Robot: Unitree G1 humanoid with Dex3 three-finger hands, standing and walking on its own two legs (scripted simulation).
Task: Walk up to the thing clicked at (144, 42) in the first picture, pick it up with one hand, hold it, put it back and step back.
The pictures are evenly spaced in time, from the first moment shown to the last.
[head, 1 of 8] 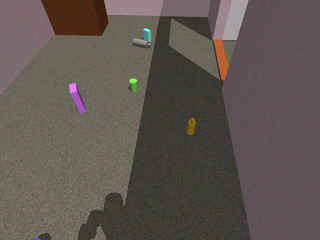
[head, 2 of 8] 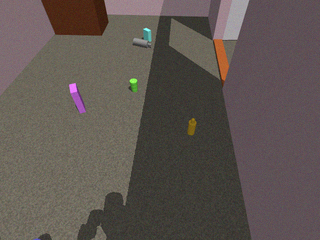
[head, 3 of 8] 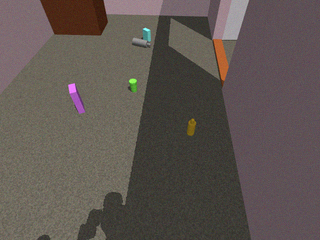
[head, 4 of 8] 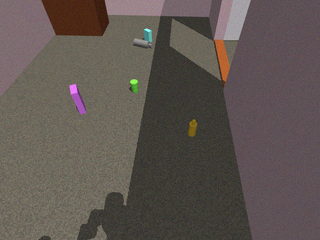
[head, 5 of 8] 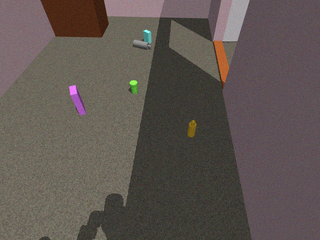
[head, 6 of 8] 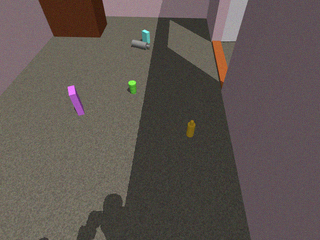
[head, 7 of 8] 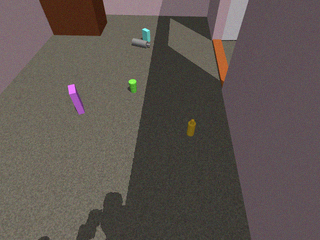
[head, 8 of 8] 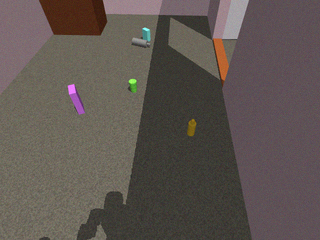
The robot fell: no
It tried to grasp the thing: no
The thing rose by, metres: 0.00
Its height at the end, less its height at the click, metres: +0.00
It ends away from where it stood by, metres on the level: 0.00
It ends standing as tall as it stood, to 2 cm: yes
